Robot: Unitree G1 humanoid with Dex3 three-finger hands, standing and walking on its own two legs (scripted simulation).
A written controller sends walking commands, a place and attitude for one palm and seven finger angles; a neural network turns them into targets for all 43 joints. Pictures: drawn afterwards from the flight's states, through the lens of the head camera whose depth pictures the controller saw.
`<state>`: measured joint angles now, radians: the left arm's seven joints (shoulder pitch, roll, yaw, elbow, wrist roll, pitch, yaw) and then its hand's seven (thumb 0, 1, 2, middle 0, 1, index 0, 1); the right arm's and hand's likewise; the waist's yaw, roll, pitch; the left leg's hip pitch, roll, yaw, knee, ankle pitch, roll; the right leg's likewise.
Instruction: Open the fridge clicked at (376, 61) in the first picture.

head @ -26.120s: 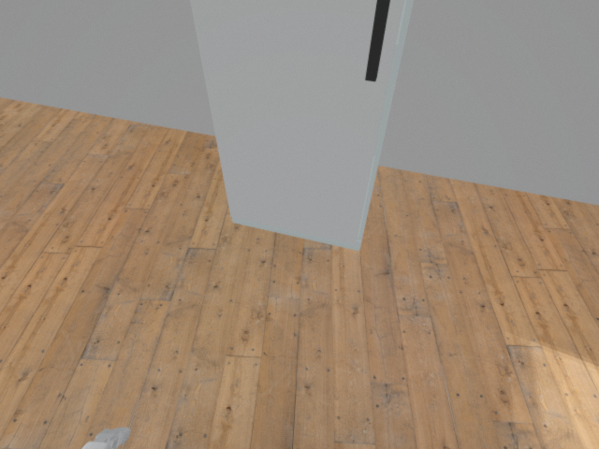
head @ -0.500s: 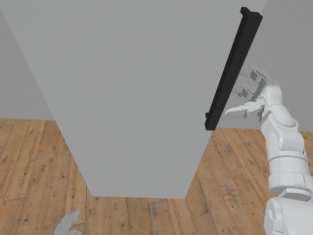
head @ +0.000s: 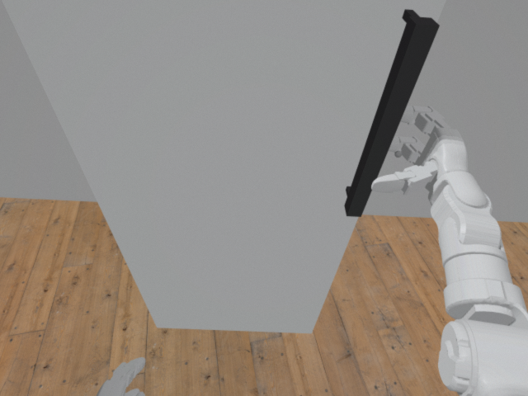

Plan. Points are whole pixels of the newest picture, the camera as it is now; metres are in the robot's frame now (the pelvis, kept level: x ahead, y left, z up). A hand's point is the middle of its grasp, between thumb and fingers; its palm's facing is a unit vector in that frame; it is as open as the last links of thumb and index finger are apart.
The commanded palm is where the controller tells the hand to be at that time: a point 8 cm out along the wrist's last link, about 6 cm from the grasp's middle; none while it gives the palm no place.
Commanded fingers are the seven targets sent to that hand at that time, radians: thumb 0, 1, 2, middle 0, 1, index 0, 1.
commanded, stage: slide the fingers in behind the handle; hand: right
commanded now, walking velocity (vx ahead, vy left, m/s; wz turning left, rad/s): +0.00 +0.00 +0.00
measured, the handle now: (376, 130) +0.47 -0.12 +0.20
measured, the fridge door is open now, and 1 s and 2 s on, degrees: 0 0 0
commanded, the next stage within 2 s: grip the handle and tug to test in 1.52 s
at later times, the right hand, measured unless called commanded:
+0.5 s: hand (385, 155) +0.42 -0.13 +0.19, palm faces -0.04 +1.00 +0.00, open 13.9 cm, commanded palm +0.40 -0.19 +0.19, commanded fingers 0.00 0.50 -0.30 0.30 1.20 0.30 1.20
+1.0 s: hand (368, 155) +0.41 -0.11 +0.20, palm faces -0.05 +1.00 +0.00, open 14.0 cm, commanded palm +0.39 -0.16 +0.19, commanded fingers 0.00 0.50 -0.30 0.30 1.20 0.30 1.20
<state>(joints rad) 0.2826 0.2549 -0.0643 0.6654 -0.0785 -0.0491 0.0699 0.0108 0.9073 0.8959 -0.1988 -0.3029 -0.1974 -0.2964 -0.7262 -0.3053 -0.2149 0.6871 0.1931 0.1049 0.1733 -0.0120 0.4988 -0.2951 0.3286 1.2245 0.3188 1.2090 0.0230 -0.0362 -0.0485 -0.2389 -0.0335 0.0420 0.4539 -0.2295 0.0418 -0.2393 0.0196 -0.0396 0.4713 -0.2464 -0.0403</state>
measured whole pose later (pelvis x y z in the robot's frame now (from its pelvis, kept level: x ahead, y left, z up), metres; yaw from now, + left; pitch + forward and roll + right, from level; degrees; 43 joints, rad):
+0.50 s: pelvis +0.01 +0.00 +0.00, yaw +0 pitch +0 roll +0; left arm 0.25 0.25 -0.06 0.66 -0.07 -0.04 0.07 0.01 0.91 0.90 -0.20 -0.30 -0.20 -0.30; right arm -0.67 -0.24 -0.16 0.55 0.19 0.15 0.11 -0.01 0.50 -0.30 0.31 1.21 0.31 1.20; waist 0.01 -0.04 -0.05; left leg -0.21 -0.03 0.04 0.44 -0.23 0.04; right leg -0.21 0.02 -0.04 0.45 -0.25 -0.04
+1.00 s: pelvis +0.00 +0.01 +0.00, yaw -1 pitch -1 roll +0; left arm 0.22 0.24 -0.06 0.66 -0.07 -0.01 0.07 0.01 0.91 0.90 -0.20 -0.30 -0.20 -0.30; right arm -0.68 -0.20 -0.12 0.52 0.18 0.21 0.07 -0.01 0.50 -0.30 0.30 1.20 0.30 1.20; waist 0.01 -0.04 -0.04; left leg -0.19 -0.04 0.05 0.43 -0.23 0.05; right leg -0.20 0.02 -0.03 0.45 -0.24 -0.03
